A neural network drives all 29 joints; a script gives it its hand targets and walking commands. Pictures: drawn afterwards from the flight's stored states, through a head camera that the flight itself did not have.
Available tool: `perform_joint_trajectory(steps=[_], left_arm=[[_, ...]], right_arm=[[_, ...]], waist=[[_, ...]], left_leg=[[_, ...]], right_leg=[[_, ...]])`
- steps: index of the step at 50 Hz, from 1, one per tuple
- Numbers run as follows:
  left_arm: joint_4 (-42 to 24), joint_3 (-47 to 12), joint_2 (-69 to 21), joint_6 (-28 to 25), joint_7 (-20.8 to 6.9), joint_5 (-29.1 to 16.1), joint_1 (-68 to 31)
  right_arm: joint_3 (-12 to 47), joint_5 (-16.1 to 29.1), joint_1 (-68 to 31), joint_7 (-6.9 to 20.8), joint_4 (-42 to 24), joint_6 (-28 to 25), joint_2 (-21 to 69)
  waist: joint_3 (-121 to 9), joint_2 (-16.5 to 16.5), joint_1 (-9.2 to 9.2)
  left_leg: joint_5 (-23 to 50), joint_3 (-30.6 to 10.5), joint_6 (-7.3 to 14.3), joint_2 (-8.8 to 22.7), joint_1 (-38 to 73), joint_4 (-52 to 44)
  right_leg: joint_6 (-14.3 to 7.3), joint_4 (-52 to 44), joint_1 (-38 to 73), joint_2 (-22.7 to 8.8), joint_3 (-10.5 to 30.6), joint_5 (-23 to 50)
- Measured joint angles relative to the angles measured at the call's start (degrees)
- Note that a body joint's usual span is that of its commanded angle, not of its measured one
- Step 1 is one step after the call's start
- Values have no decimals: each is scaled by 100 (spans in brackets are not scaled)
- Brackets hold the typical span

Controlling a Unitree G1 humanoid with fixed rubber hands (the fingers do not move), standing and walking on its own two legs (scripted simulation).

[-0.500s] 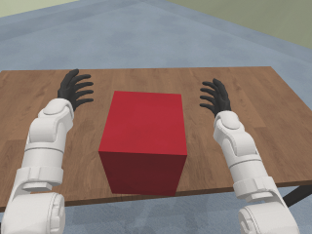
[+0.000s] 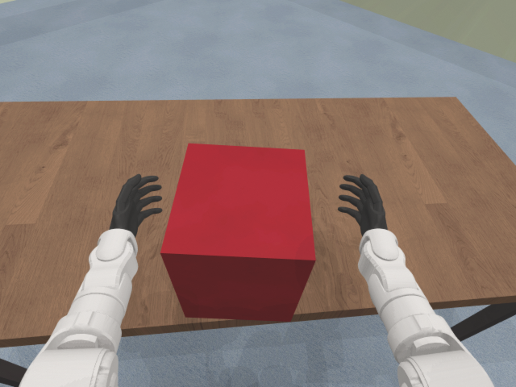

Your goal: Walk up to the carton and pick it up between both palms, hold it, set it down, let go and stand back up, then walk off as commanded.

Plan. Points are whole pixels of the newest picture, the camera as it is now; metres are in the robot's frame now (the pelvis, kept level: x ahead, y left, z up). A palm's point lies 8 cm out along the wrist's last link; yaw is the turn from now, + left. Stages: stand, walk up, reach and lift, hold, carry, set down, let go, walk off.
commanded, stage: reach and lift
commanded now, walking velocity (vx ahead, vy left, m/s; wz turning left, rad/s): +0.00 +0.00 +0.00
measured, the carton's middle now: (242, 237) +0.37 +0.03 -0.02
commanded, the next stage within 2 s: none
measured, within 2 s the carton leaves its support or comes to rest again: leaves its support in 1.10 s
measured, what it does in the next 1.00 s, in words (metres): stands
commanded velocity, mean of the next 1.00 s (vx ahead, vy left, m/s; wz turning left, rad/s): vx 0.00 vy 0.00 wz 0.00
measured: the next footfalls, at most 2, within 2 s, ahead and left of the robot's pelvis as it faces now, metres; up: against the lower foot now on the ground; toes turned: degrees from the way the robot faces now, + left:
none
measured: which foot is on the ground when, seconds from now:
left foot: down 0.00-1.00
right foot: down 0.00-1.00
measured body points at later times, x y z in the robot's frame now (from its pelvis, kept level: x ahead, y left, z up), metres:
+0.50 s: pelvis +0.01 +0.02 -0.01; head +0.06 +0.02 +0.44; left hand +0.39 +0.19 +0.01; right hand +0.39 -0.16 +0.02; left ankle +0.00 +0.13 -0.74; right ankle +0.00 -0.12 -0.74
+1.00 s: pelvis +0.00 +0.02 +0.00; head +0.06 +0.02 +0.44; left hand +0.38 +0.17 +0.00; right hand +0.37 -0.12 +0.01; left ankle +0.00 +0.13 -0.74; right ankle +0.00 -0.12 -0.74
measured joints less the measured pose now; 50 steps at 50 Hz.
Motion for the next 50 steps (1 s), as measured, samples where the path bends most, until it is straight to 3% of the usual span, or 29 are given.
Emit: perform_joint_trajectory(steps=[8, 14, 26, 42, 50], left_arm=[[833, -331, -14, -739, 23, 0, -372], [837, -296, -163, -846, 40, -2, -372], [837, 2, -800, -1031, 152, 310, -302], [838, 521, -1105, -1118, 413, 897, -306], [837, 1039, -1359, -1222, 436, 1308, -294]], right_arm=[[0, 1, -162, 130, 940, -653, 0], [1, 1, -161, 156, 1022, -1094, 1], [3, -9, -163, 172, 1069, -1372, 168], [-296, -1192, -163, -99, 1099, -1451, 776], [-1129, -1773, -159, -239, 1100, -1545, 1204]], waist=[[-428, 90, 0], [-416, 207, 0], [-366, 255, 0], [-185, 263, -1], [55, 267, 0]], left_leg=[[-125, -1, 43, 21, -695, 296], [-233, -2, 76, 22, -881, 473], [-248, -2, 101, 22, -889, 520], [-235, -2, 108, 23, -783, 520], [-234, -2, 108, 20, -504, 481]], right_leg=[[51, 1, -559, 20, 1, 34], [89, 2, -663, 20, 1, 33], [111, 2, -649, 21, 1, 39], [113, 2, -544, 21, 1, 53], [113, -19, -273, 19, 1, 48]])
